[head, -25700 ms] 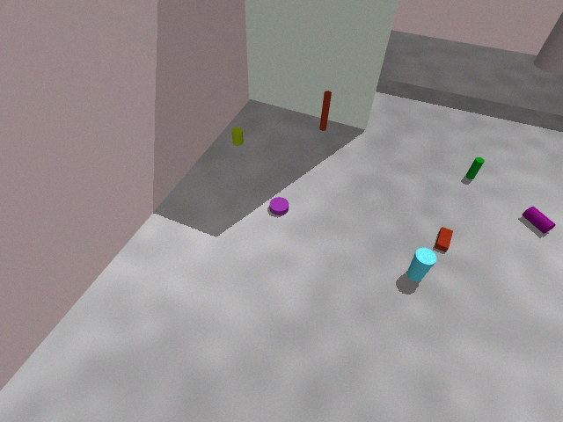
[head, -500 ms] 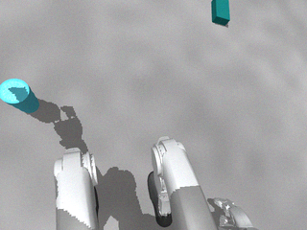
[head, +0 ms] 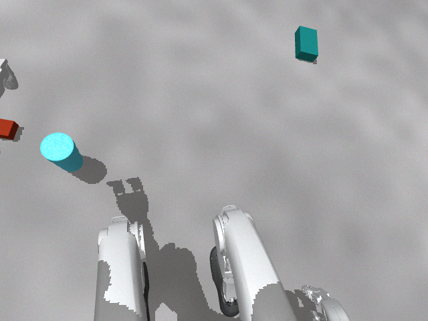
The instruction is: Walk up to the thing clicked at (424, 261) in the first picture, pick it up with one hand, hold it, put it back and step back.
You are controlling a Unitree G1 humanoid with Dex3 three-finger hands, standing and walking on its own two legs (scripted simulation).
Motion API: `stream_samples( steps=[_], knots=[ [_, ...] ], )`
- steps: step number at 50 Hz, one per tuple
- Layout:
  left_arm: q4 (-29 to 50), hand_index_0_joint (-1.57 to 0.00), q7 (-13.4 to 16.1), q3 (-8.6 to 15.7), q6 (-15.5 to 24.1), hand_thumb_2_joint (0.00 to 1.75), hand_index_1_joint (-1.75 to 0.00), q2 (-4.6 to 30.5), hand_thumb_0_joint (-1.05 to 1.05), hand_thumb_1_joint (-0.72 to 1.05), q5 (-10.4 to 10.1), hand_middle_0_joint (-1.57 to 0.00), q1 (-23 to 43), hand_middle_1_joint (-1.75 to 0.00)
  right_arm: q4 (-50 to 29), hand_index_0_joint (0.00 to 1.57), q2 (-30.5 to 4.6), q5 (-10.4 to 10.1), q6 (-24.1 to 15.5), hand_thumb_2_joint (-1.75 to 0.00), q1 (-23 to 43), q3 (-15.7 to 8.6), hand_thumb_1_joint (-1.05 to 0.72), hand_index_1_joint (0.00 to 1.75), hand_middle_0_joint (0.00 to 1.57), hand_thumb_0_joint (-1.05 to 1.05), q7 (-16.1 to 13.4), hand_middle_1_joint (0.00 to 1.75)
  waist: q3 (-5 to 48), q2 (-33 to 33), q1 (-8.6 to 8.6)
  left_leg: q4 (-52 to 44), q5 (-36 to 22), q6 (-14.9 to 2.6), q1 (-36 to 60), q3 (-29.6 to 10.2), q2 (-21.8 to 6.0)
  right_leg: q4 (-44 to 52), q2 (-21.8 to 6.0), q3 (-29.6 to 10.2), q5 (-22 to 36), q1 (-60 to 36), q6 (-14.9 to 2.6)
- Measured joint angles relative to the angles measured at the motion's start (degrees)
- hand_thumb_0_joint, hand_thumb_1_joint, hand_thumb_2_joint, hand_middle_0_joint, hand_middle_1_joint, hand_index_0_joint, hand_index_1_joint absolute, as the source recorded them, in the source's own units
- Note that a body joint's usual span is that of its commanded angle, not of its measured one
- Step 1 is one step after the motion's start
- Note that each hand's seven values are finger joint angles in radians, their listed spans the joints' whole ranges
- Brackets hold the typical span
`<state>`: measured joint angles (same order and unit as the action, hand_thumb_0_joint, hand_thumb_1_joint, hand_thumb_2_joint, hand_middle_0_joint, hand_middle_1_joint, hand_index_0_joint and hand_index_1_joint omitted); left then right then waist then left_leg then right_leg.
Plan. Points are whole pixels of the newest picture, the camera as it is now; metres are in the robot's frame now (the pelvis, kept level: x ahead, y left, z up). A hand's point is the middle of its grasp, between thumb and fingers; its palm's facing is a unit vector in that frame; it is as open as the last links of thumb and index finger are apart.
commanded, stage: go down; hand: left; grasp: from above
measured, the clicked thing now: (65, 155) +0.53 +0.31 -0.40
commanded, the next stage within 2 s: approach in 1.60 s
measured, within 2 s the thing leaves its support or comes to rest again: neither
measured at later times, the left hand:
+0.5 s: hand out of the picture +0.48 +0.34 +0.00, palm faces -0.42 -0.05 -0.91, open 13.7 cm
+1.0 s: hand out of the picture +0.48 +0.35 +0.02, palm faces -0.42 -0.05 -0.91, open 14.0 cm
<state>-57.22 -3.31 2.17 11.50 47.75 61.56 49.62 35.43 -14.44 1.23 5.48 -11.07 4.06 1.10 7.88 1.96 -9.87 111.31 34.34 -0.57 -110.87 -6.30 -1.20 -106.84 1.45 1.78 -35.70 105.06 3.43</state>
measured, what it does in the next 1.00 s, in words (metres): rises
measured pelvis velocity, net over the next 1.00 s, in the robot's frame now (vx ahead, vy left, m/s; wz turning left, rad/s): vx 0.02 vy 0.01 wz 0.02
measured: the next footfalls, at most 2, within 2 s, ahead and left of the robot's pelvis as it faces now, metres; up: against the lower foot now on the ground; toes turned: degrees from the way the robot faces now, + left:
none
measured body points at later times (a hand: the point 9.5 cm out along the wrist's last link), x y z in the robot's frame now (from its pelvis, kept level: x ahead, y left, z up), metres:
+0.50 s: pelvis +0.01 +0.00 +0.05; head +0.20 +0.06 +0.46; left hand +0.50 +0.34 +0.05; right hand +0.08 -0.27 -0.06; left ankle +0.09 +0.12 -0.44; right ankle +0.10 -0.15 -0.44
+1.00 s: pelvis +0.02 +0.01 +0.09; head +0.21 +0.07 +0.49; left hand +0.50 +0.35 +0.07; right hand +0.09 -0.26 -0.03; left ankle +0.09 +0.12 -0.44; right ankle +0.10 -0.15 -0.44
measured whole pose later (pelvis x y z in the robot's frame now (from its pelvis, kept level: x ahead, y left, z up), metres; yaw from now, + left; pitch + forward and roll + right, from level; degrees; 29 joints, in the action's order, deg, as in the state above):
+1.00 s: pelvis +0.02 +0.01 +0.09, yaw +1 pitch +32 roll -8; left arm -65.7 3.4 2.7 13.2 45.7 64.5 48.9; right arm 39.5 -13.8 1.2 4.8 -11.8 2.3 1.0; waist 9.1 2.2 -10.0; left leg 95.1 33.3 -1.0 -94.3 -5.1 -2.0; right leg -89.6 1.4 1.4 -33.4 88.7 3.2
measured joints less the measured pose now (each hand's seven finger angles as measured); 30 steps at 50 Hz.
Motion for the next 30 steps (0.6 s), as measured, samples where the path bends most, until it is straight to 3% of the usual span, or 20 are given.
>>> stream_samples(
  steps=[30],
  knots=[
    [-7.3,-0.09,4.7,0.4,1.7,0.99,-1.13,-1.2,0.00,-0.51,2.2,-0.08,0.5,-1.14,3.5,0.21,0.0,0.0,-0.9,-0.90,-0.3,-1.3,-0.93,0.30,0.20,0.00,-0.5,0.30,0.9,0.2,-0.38,-11.9,-1.2,-0.02,11.9,0.7,-0.5,12.3,-0.2,-0.1,1.9,-11.7,-0.20]
  ],
)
